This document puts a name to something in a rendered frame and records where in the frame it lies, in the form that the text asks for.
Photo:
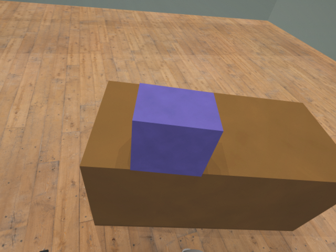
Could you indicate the carton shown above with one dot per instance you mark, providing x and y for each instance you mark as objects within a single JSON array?
[{"x": 174, "y": 130}]

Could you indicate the pedestal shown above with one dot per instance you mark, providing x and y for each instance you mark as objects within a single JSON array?
[{"x": 274, "y": 168}]

